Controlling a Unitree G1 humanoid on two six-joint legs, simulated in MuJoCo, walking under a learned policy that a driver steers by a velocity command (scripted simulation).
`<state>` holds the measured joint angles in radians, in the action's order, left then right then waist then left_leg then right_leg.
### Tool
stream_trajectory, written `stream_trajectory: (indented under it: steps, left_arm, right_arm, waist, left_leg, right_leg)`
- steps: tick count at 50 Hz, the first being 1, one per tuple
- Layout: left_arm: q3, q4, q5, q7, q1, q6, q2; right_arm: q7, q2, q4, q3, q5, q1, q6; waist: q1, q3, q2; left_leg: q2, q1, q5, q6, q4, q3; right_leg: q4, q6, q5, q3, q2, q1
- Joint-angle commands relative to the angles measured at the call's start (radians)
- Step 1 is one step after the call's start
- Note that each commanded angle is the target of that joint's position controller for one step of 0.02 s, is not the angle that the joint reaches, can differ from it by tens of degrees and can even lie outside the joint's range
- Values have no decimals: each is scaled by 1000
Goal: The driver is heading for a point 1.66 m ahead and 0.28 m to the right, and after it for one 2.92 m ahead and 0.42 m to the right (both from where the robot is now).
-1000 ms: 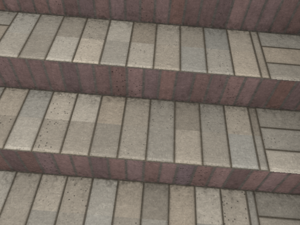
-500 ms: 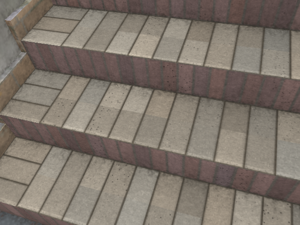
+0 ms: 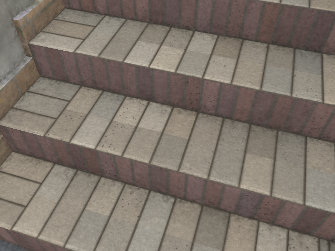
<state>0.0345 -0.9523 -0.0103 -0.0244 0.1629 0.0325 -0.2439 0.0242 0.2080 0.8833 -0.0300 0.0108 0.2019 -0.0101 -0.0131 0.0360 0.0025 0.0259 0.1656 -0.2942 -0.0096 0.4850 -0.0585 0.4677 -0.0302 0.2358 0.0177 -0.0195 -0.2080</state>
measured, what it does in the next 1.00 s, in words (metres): shifts its weight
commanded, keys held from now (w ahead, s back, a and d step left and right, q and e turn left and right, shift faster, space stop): no key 0.62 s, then w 0.38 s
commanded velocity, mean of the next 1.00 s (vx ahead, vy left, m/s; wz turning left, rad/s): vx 0.10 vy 0.00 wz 0.01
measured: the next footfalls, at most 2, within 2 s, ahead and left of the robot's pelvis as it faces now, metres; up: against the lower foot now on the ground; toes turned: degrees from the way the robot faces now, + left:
left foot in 1.22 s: +0.22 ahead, +0.10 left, +0.00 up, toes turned +2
right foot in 1.48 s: +0.14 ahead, -0.09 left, +0.00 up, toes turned -2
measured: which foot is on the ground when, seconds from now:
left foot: down 0.00-0.98, up 1.00-1.00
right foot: down 0.00-1.00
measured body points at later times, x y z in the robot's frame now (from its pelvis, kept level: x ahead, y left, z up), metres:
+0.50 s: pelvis +0.00 +0.01 +0.00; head +0.01 +0.01 +0.45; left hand +0.08 +0.27 -0.14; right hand +0.07 -0.25 -0.14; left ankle -0.02 +0.12 -0.74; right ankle +0.01 -0.14 -0.74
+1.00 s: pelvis +0.05 -0.02 -0.01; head +0.06 -0.03 +0.44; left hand +0.08 +0.24 -0.15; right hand +0.10 -0.28 -0.16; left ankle -0.02 +0.11 -0.72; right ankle +0.01 -0.14 -0.74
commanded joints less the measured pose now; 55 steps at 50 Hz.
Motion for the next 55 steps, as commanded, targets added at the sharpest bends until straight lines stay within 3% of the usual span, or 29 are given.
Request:
stream_trajectory:
  steps: [1,14,31,32,33,35,37,40,41,43,45,46,47,48,49,50,51,52,53,54,55]
  left_arm:
    - [19,22,2,-6,-25,9,-101]
    - [13,-64,5,-18,-28,-1,-112]
    - [6,-115,6,-18,-15,-1,-108]
    - [1,-125,3,-19,3,-2,-91]
    - [-17,-141,-16,-12,21,-19,-57]
    - [-14,-134,-16,-7,0,-24,-78]
    - [-13,-129,-14,-4,5,-18,-86]
    - [-18,-113,-19,4,9,-7,-65]
    - [-2,-113,28,-7,7,17,-96]
    - [-9,-111,29,-4,29,48,-68]
    - [-10,-112,25,6,55,72,-59]
    - [-5,-116,25,12,78,82,-69]
    - [5,-123,28,18,110,84,-99]
    - [22,-142,33,23,205,85,-141]
    - [40,-173,30,25,359,86,-183]
    - [44,-194,18,24,432,88,-190]
    - [37,-194,16,20,407,91,-167]
    - [32,-171,16,15,340,88,-144]
    - [25,-142,20,10,259,79,-118]
    - [6,-130,-46,3,196,59,-67]
    - [2,-110,-50,-4,145,49,-63]
  right_arm:
    - [2,128,-33,-25,-1,-11,-16]
    - [2,131,40,-16,-4,3,-13]
    - [10,138,97,-5,-6,26,-9]
    - [10,121,108,1,-3,40,-9]
    - [11,99,112,16,20,33,-8]
    - [11,137,113,9,15,8,-6]
    - [8,155,116,3,7,10,-7]
    - [3,153,119,-4,4,23,-5]
    - [14,168,116,-15,-40,38,-15]
    - [19,163,113,-17,-43,52,-28]
    - [19,142,105,-15,-40,52,-42]
    - [17,127,98,-12,-38,44,-50]
    - [14,109,85,-8,-33,35,-57]
    - [11,108,72,-7,-21,19,-65]
    - [9,114,59,-7,-19,-15,-76]
    - [5,108,42,-6,-31,-59,-79]
    - [-5,103,36,-8,-52,-61,-78]
    - [-13,93,25,-7,-61,-84,-78]
    - [-15,100,11,-11,-55,-105,-82]
    - [-26,62,-2,1,54,-141,-68]
    - [-34,36,11,7,50,-93,-55]
  waist:
    - [3,-28,-22]
    - [5,-33,-15]
    - [8,-24,-5]
    - [6,-48,-6]
    - [4,-45,-9]
    - [3,7,-19]
    - [5,13,-40]
    - [11,55,-78]
    - [19,69,-68]
    - [15,89,-79]
    - [6,97,-48]
    - [-3,82,-6]
    - [-6,61,75]
    - [-39,9,158]
    - [-105,-48,214]
    - [-130,-34,243]
    - [-89,3,128]
    - [-62,31,101]
    - [-31,57,70]
    - [-9,64,33]
    - [20,30,69]
  left_leg:
    - [-64,46,205,-25,-110,-65]
    - [-47,27,252,-26,-115,-43]
    - [-35,34,211,-22,-119,-26]
    - [-28,26,138,-20,-133,-19]
    - [-89,24,82,-28,-195,-88]
    - [-79,45,-30,-36,-224,-96]
    - [-76,38,-97,-52,-234,-103]
    - [-85,45,-242,-90,-232,-127]
    - [-61,55,-289,-87,-217,-100]
    - [-89,48,-289,-109,-199,-138]
    - [-77,48,-159,-113,-143,-118]
    - [-43,56,-36,-100,-72,-67]
    - [2,96,99,-75,43,9]
    - [32,208,164,-41,182,60]
    - [50,373,81,-10,382,87]
    - [44,545,-338,5,639,75]
    - [-31,639,-371,-8,802,4]
    - [-78,692,-320,-20,826,-9]
    - [-113,682,-260,-22,736,-1]
    - [-94,549,-162,-18,631,63]
    - [-59,405,-131,-8,509,109]
  right_leg:
    - [-53,8,-111,22,-19,43]
    - [-59,5,-129,17,-21,45]
    - [-68,7,-124,12,-16,34]
    - [-77,5,-74,4,-10,49]
    - [-116,15,-73,53,-58,69]
    - [-111,24,-25,42,-40,58]
    - [-87,33,27,23,-21,39]
    - [-25,53,157,-12,15,-36]
    - [5,42,198,-52,53,-69]
    - [21,62,203,-36,43,-116]
    - [2,88,155,-8,35,-102]
    - [-15,103,95,16,26,-60]
    - [-26,127,-52,71,-4,6]
    - [-48,181,-203,180,-66,155]
    - [-113,277,-319,363,-193,334]
    - [-189,375,-449,550,-362,402]
    - [-188,384,-375,539,-403,394]
    - [-187,340,-382,458,-381,371]
    - [-207,274,-424,361,-337,320]
    - [-185,210,-550,215,-226,202]
    - [-173,178,-673,106,-171,118]
Keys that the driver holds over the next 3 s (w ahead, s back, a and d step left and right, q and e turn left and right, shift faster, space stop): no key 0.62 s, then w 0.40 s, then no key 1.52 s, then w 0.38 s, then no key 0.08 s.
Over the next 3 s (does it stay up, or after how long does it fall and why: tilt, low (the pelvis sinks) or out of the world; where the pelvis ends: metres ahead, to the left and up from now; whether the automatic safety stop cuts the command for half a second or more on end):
stays up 0.23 0.03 0.00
